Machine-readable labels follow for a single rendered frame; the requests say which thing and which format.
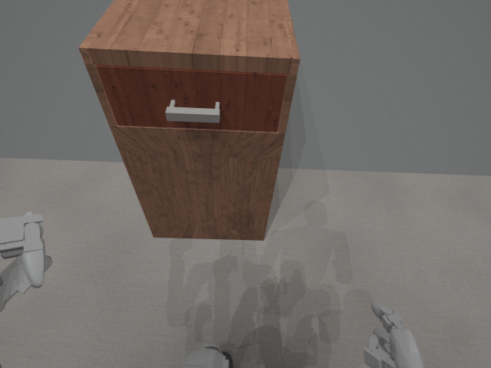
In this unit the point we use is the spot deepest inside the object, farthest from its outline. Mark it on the robot left shin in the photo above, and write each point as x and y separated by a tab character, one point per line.
213	347

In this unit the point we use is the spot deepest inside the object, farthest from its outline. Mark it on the handle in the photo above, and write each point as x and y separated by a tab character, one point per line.
188	114

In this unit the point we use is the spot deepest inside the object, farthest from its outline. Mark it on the robot left hand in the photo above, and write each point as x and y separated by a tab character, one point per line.
21	237

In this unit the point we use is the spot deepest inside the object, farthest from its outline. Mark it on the cabinet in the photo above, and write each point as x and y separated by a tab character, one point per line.
198	183

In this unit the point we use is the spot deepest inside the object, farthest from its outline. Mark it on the robot left thigh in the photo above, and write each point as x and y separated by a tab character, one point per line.
205	358

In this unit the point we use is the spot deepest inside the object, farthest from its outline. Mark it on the drawer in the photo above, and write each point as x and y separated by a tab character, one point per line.
139	96

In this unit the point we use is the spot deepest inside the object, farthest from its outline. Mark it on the robot right hand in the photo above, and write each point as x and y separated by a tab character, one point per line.
400	348

